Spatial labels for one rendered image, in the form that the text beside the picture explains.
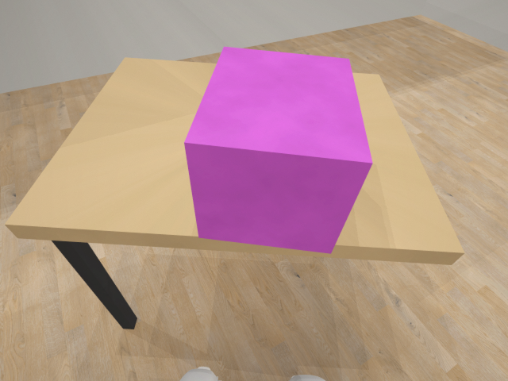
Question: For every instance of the table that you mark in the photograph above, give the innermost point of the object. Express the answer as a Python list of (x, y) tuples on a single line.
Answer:
[(121, 177)]

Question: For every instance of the carton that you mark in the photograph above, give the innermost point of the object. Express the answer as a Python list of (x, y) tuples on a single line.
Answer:
[(277, 152)]

